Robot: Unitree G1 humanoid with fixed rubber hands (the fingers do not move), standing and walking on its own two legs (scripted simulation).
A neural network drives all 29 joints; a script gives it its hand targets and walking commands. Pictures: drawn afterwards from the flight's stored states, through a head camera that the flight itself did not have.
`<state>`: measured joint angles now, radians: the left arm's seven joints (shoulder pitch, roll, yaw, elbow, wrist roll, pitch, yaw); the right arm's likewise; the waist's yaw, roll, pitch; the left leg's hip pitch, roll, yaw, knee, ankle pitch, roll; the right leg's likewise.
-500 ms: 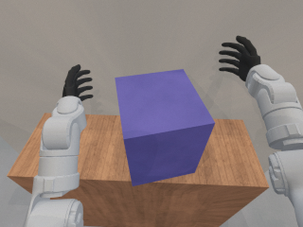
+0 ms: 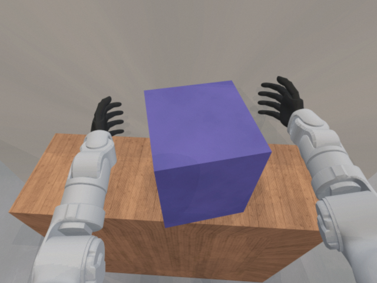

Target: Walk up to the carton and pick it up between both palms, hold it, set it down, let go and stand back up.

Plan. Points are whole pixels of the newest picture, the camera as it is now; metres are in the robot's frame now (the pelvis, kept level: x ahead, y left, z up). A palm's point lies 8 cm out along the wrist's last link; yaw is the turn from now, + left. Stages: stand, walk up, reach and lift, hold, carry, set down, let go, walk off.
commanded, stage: reach and lift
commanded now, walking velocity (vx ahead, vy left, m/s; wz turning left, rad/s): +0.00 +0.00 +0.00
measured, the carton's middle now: (197, 156) +0.39 +0.00 +0.04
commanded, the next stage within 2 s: none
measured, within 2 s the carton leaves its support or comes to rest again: neither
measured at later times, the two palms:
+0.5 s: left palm (117, 142) +0.39 +0.17 +0.09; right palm (287, 116) +0.44 -0.20 +0.13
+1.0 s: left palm (127, 142) +0.39 +0.15 +0.09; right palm (285, 116) +0.44 -0.19 +0.13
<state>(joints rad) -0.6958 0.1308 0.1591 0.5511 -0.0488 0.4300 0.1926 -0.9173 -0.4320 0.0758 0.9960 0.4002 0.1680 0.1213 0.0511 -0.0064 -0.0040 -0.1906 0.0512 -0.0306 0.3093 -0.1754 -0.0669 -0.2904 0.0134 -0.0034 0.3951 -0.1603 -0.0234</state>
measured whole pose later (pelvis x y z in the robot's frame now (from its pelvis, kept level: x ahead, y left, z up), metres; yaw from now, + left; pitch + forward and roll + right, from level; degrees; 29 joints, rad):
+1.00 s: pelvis +0.00 -0.01 +0.00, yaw +0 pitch +5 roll +1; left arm -0.69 -0.01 0.17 0.76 0.03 0.09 0.23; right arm -0.91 -0.32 0.01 1.10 0.32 -0.05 0.02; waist 0.05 -0.01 -0.04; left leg -0.23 0.06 -0.03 0.32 -0.18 -0.07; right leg -0.32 0.03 0.00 0.40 -0.15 -0.03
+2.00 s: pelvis +0.00 +0.00 +0.00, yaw +0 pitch +4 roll +1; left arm -0.69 -0.15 0.41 0.70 0.33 0.15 0.14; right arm -0.85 -0.09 -0.33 1.03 -0.08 -0.10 0.06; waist 0.05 -0.02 -0.05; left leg -0.21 0.06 -0.03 0.32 -0.18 -0.07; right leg -0.31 0.03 0.00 0.40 -0.16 -0.03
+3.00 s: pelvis -0.01 +0.02 +0.00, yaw +0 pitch -2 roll +1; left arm -0.65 -0.10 0.36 0.49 0.32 0.41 0.07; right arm -0.83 -0.05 -0.19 0.89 -0.06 0.07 -0.08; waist -0.01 -0.04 -0.04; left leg -0.11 0.03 -0.03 0.32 -0.18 -0.05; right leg -0.19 -0.01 0.00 0.37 -0.15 0.00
